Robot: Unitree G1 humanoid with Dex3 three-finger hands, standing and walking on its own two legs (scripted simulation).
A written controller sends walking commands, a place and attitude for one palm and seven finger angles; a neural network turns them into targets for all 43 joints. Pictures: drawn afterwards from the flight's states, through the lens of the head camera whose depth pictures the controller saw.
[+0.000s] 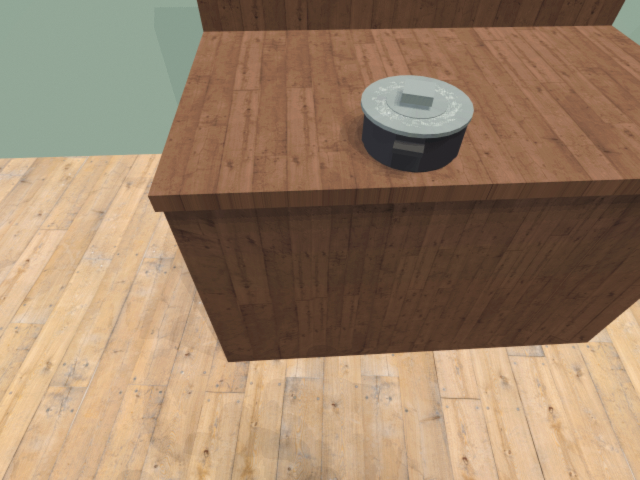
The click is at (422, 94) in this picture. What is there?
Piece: lid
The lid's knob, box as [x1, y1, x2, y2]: [401, 79, 435, 106]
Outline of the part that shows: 406,79 401,101 431,106 435,83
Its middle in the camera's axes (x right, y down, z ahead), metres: +0.18 -0.26 +0.70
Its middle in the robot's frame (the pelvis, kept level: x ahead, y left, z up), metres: +0.72 -0.14 +0.12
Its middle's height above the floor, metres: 0.89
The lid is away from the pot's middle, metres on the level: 0.00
